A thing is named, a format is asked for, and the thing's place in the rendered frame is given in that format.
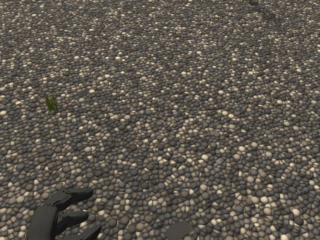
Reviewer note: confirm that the left robot hand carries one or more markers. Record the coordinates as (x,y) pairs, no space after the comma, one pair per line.
(49,219)

